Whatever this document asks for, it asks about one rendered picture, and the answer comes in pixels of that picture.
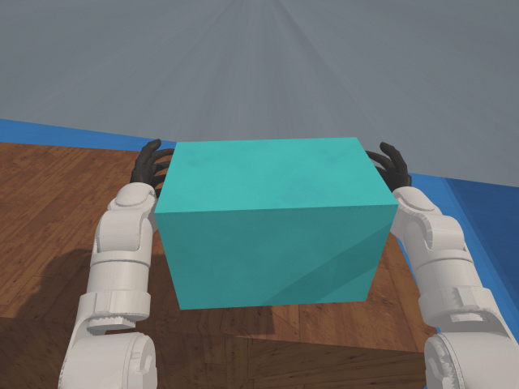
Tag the robot right forearm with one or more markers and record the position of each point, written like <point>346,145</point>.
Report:
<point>452,295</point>

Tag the robot left hand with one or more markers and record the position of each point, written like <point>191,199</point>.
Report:
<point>145,169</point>

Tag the robot left forearm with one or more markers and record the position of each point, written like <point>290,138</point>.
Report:
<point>117,293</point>

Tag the robot right hand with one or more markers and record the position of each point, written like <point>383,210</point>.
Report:
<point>396,175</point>

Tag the robot left upper arm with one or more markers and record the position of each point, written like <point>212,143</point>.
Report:
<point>118,361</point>

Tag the carton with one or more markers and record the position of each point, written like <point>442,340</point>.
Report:
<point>273,222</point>

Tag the pedestal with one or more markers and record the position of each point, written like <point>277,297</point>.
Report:
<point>51,201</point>

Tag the robot right upper arm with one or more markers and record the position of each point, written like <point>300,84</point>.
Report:
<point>471,360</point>

